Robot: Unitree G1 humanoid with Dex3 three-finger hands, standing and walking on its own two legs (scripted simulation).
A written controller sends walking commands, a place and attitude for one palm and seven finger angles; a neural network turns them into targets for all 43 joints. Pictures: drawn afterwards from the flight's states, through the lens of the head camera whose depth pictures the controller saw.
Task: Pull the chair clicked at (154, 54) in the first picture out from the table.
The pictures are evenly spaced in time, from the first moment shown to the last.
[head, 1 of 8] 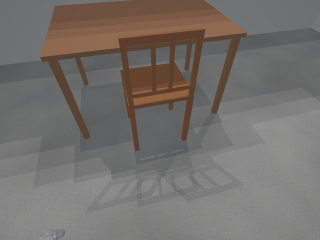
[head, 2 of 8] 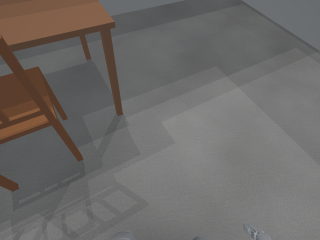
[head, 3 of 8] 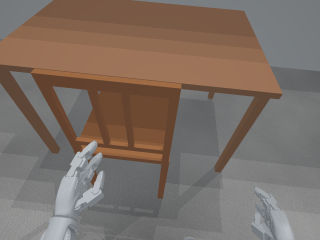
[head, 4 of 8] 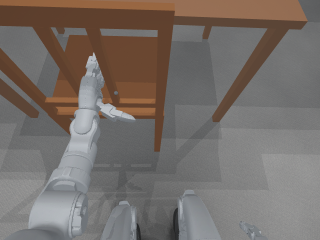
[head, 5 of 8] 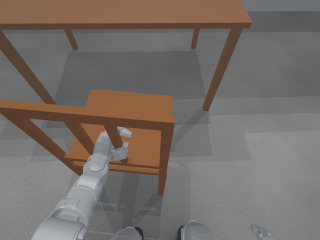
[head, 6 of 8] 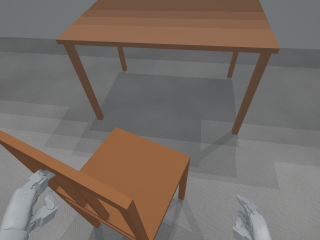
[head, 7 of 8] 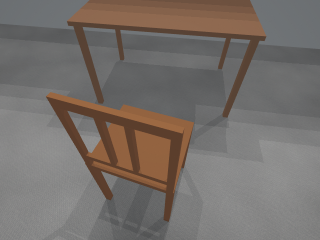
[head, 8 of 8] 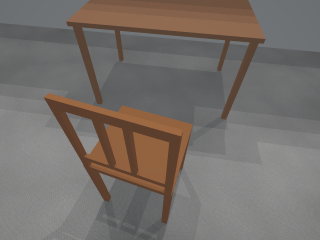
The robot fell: no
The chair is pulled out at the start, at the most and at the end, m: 0.00 0.66 0.63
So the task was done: yes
